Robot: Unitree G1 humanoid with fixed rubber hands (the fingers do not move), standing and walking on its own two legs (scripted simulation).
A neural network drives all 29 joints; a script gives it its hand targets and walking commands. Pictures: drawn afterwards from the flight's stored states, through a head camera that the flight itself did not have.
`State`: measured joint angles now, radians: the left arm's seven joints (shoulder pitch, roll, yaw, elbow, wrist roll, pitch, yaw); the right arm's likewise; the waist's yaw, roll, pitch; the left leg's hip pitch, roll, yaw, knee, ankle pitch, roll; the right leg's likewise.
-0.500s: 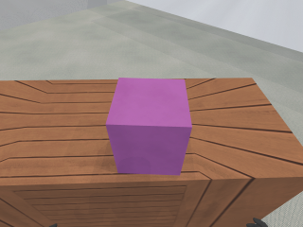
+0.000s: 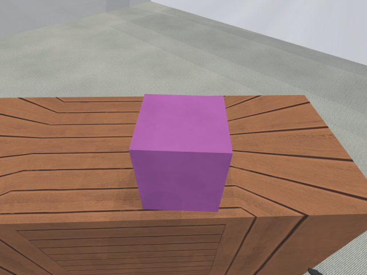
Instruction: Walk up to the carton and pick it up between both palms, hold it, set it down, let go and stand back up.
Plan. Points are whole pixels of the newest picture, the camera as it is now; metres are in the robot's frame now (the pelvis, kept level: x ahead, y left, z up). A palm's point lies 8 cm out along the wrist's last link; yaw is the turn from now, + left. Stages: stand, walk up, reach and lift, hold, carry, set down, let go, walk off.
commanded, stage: stand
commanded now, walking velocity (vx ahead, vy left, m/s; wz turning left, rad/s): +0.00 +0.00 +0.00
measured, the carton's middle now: (182, 154) +0.43 +0.01 +0.02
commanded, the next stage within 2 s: none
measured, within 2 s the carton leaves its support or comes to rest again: neither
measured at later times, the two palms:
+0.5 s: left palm out of the picture +0.09 +0.30 -0.10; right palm out of the picture +0.09 -0.30 -0.10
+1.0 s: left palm out of the picture +0.08 +0.30 -0.10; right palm out of the picture +0.08 -0.30 -0.10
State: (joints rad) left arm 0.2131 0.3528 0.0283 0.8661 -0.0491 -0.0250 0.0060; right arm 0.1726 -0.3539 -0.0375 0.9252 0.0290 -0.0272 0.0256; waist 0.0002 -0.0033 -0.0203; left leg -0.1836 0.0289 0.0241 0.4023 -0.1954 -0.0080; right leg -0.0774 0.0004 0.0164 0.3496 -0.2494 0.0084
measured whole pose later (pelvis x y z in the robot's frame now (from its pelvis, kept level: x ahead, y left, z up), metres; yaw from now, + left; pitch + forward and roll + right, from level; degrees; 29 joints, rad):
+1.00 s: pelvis -0.01 +0.00 +0.00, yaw +0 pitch -2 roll -1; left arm 0.19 0.35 0.03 0.92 -0.05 -0.02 0.01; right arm 0.17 -0.36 -0.04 0.96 0.03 -0.03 0.02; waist 0.00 0.00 -0.01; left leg -0.18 0.03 0.02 0.40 -0.18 -0.01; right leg -0.08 0.00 0.02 0.35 -0.23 0.01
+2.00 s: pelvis -0.01 +0.00 +0.00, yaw +0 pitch -2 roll -1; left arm 0.16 0.35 0.03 0.95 -0.05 -0.02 0.00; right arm 0.17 -0.36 -0.03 0.98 0.03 -0.03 0.02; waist 0.00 0.00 0.02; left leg -0.18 0.03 0.02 0.40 -0.18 -0.01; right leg -0.08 0.00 0.02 0.35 -0.23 0.01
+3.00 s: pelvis -0.02 +0.00 +0.00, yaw +0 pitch -3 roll -1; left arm 0.14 0.35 0.03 0.96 -0.05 -0.02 0.00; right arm 0.17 -0.36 -0.03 0.98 0.03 -0.03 0.02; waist 0.00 0.01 0.03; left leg -0.18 0.03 0.02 0.40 -0.17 -0.01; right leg -0.08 0.00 0.02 0.35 -0.23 0.01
